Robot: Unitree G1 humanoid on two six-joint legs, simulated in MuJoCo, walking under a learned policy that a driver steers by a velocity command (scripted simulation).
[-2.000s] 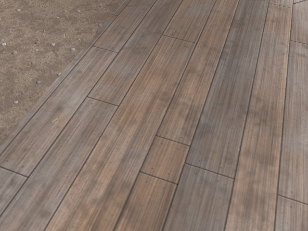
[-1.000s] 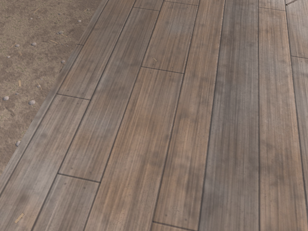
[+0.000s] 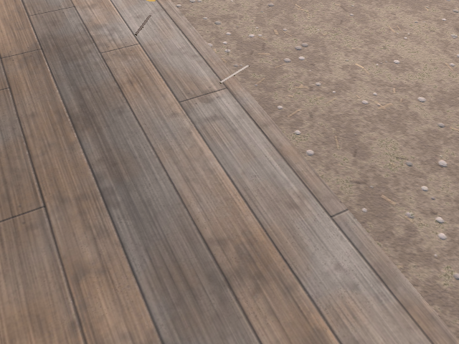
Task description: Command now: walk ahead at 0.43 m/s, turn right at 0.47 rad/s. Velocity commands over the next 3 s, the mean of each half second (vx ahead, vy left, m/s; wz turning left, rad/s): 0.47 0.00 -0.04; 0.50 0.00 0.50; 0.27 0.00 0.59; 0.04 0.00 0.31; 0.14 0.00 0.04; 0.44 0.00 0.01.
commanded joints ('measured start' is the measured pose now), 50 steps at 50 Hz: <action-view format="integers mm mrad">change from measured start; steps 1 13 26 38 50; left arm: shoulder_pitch -180 73 146 7 -191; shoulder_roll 24 91 120 113 62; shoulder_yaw -11 7 22 -12 -27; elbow -132 -4 130 20 -23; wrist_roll -4 25 21 9 19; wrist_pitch -28 -72 -97 -150 -112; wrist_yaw -18 2 41 24 22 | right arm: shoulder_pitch -2 -54 -322 -60 -26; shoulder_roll -208 -128 -33 -156 -181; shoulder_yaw -52 -17 12 -45 -49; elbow -40 -70 -170 -203 -176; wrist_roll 20 26 22 21 27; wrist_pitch -9 -31 -13 -7 17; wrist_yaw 9 28 74 49 3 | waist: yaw -18 88 156 33 9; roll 148 -110 11 -20 123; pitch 133 -31 134 -78 -5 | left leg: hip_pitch -56 -679 -735 52 -283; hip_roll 236 124 14 161 15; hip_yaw -104 -199 -149 -639 -437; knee -125 942 370 33 34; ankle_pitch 127 64 428 167 208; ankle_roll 183 50 65 358 250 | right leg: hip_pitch -6 562 671 -100 185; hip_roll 9 -165 -166 11 71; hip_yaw -58 215 -151 75 22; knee -135 -637 -722 416 -275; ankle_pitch -43 7 314 -260 201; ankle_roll -38 -260 -188 -60 45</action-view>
